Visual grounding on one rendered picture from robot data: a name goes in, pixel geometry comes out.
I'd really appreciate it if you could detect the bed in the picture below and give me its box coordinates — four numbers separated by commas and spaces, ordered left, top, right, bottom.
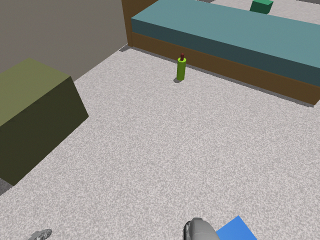
121, 0, 320, 105

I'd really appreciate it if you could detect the left robot hand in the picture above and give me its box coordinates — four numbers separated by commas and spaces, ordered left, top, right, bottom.
26, 229, 52, 240

